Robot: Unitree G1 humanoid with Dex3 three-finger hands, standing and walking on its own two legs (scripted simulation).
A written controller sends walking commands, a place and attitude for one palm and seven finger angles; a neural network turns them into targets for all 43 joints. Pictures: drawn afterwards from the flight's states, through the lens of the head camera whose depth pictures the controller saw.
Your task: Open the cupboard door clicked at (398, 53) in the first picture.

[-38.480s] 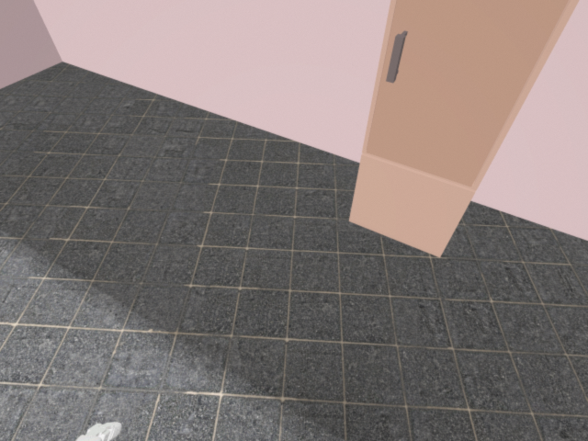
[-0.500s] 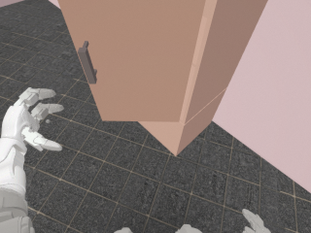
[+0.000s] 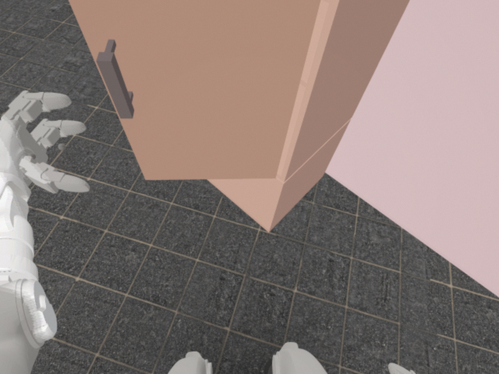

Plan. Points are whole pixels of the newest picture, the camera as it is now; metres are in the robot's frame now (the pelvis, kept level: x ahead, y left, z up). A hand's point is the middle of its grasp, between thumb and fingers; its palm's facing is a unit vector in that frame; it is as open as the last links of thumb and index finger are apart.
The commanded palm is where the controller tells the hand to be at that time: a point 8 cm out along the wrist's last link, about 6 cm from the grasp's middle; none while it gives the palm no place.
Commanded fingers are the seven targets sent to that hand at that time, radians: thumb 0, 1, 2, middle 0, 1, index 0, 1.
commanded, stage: move the hooked fingers beside the handle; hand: left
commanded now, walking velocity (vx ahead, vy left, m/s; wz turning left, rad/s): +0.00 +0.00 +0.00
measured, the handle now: (119, 80) +0.60 +0.23 +0.08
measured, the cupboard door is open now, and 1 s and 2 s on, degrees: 46 46 46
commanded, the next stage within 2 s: slide the fingers in behind the handle in 1.62 s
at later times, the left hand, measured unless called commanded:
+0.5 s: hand (74, 111) +0.51 +0.28 +0.09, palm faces +0.01 -1.00 -0.01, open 14.0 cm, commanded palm +0.50 +0.32 +0.08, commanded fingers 0.00 -0.50 0.30 -0.30 -1.20 -0.30 -1.20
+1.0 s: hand (73, 103) +0.53 +0.29 +0.08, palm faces +0.03 -1.00 -0.01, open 14.0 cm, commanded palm +0.52 +0.32 +0.08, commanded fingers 0.00 -0.50 0.30 -0.30 -1.20 -0.30 -1.20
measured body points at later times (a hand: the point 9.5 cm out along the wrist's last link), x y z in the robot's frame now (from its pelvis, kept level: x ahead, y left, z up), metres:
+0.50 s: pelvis +0.00 +0.01 -0.01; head +0.14 +0.03 +0.42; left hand +0.50 +0.33 +0.09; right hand +0.00 -0.27 -0.11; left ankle -0.01 +0.10 -0.69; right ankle +0.03 -0.13 -0.69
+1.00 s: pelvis +0.02 +0.01 -0.01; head +0.18 +0.04 +0.41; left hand +0.53 +0.34 +0.08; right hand -0.02 -0.26 -0.10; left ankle -0.01 +0.10 -0.69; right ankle +0.03 -0.13 -0.69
